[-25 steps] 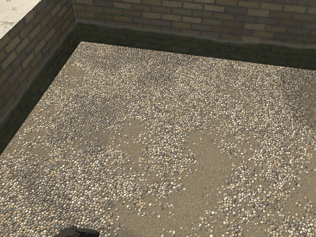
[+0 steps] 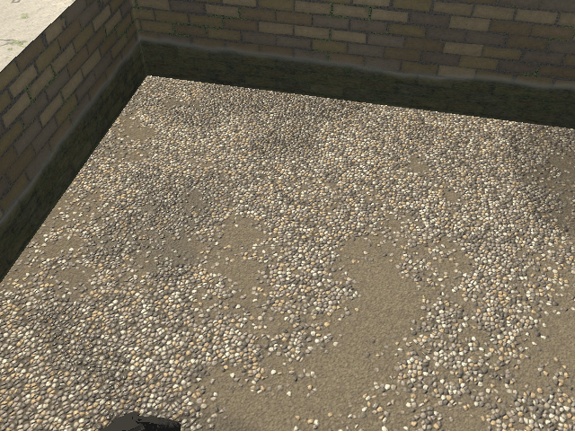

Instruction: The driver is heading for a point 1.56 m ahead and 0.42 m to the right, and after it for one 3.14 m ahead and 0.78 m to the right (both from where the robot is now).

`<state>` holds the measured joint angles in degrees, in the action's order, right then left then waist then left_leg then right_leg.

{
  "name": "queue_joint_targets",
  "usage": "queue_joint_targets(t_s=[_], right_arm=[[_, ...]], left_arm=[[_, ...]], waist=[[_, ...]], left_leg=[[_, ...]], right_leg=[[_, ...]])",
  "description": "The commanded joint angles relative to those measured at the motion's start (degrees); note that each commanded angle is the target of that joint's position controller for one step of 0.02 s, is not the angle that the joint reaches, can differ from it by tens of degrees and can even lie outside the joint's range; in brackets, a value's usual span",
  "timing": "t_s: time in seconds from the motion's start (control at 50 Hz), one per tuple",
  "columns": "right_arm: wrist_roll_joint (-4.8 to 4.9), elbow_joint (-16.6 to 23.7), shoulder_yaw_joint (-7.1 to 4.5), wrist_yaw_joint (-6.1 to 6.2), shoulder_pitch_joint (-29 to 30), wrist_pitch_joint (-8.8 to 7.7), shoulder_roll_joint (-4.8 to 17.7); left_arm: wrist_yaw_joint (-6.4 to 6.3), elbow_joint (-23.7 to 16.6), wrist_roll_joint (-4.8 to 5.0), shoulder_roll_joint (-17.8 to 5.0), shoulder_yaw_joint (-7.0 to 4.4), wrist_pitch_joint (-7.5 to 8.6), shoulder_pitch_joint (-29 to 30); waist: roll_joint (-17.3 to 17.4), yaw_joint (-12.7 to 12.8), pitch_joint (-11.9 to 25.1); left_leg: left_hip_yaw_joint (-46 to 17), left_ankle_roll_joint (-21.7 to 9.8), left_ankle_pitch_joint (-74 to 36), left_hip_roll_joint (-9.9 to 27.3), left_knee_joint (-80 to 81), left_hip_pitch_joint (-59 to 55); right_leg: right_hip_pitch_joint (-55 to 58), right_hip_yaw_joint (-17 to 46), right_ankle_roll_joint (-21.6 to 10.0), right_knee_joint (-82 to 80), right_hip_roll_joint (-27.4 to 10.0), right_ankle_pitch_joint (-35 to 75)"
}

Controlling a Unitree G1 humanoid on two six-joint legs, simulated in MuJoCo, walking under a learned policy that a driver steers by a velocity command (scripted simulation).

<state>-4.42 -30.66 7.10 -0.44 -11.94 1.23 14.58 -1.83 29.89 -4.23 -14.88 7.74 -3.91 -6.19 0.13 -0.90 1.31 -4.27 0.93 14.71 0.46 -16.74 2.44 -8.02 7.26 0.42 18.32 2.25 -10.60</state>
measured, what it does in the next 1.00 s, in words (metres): stands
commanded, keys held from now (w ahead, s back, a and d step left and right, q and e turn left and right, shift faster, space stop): w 1.00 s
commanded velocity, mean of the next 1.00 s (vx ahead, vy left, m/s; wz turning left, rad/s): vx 0.50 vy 0.00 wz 0.00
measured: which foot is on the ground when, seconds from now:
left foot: down 0.00-1.00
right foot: down 0.00-1.00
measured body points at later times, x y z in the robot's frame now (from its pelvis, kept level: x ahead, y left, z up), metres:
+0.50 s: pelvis +0.00 +0.00 +0.00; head +0.00 +0.00 +0.45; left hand +0.21 +0.21 -0.07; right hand +0.17 -0.22 -0.08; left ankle -0.06 +0.13 -0.75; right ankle -0.01 -0.13 -0.75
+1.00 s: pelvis +0.00 +0.00 +0.00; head +0.00 +0.00 +0.45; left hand +0.21 +0.21 -0.07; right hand +0.17 -0.22 -0.08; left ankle -0.06 +0.13 -0.75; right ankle -0.01 -0.13 -0.75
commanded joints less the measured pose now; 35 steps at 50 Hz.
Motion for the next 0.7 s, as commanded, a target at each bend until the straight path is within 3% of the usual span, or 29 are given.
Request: queue_joint_targets(t_s=[0.02,0.06,0.08,0.1,0.2,0.46,0.48,0.5,0.6,0.7], right_arm=[[0.00,4.9,-1.74,0.17,2.7,-0.92,5.4],[0.00,4.9,-1.74,0.18,2.7,-0.92,5.4],[0.74,3.5,-2.11,0.53,2.0,-0.74,6.8],[0.36,5.1,-1.77,0.31,3.2,-0.84,5.2],[-0.04,4.8,-1.78,0.24,2.4,-0.87,5.4],[0.02,4.8,-1.74,0.21,2.5,-0.93,5.4],[0.75,3.4,-2.12,0.56,1.9,-0.75,6.8],[0.37,5.0,-1.78,0.34,3.1,-0.85,5.2],[-0.03,4.7,-1.79,0.25,2.4,-0.88,5.4],[0.00,4.8,-1.76,0.23,2.5,-0.92,5.5]], left_arm=[[-0.20,-5.5,-0.04,-5.2,-1.77,0.97,5.0],[-0.20,-5.5,-0.04,-5.2,-1.76,0.97,5.0],[-0.47,-3.5,0.36,-5.9,-2.39,1.12,1.9],[-0.26,-5.4,0.32,-5.6,-1.90,1.04,5.3],[-0.20,-5.3,-0.06,-5.1,-1.77,1.03,4.9],[-0.26,-5.4,-0.06,-5.2,-1.75,0.95,4.8],[-0.52,-3.4,0.34,-6.0,-2.38,1.10,1.7],[-0.32,-5.3,0.30,-5.6,-1.89,1.02,5.1],[-0.26,-5.3,-0.07,-5.1,-1.76,1.02,4.8],[-0.29,-5.3,-0.06,-5.2,-1.76,0.96,4.7]], waist=[[0.3,0.0,3.8],[0.3,0.0,3.8],[1.3,1.2,5.5],[0.0,-0.1,1.4],[0.2,-0.1,4.0],[0.3,0.0,3.8],[1.3,1.2,5.5],[0.0,0.0,1.4],[0.2,-0.1,4.0],[0.3,0.0,3.9]], left_leg=[[-3.3,-0.2,-14.8,3.2,2.1,5.3],[-3.3,-0.2,-14.8,3.2,2.1,5.3],[-3.7,-0.1,-10.0,3.0,3.3,5.2],[-3.3,-0.1,-13.3,3.0,2.6,6.5],[-3.3,-0.1,-15.4,3.2,2.0,5.0],[-3.4,-0.1,-15.1,3.1,2.2,5.2],[-3.7,-0.1,-10.4,2.9,3.3,5.1],[-3.3,-0.1,-13.7,3.0,2.7,6.3],[-3.3,-0.1,-15.6,3.1,2.1,4.8],[-3.3,-0.1,-15.5,3.1,2.1,5.0]], right_leg=[[7.4,5.3,-2.4,0.4,-4.2,17.4],[7.4,5.3,-2.3,0.4,-4.2,17.3],[9.8,5.0,-2.1,0.2,-4.1,12.2],[6.2,5.3,-2.2,0.1,-4.1,16.2],[7.5,5.4,-2.4,0.4,-4.1,18.1],[7.4,5.5,-2.2,0.3,-4.0,17.6],[9.8,5.2,-2.0,0.1,-4.0,12.5],[6.3,5.5,-2.1,0.1,-4.0,16.5],[7.5,5.5,-2.3,0.4,-4.0,18.2],[7.4,5.6,-2.2,0.3,-4.0,18.0]])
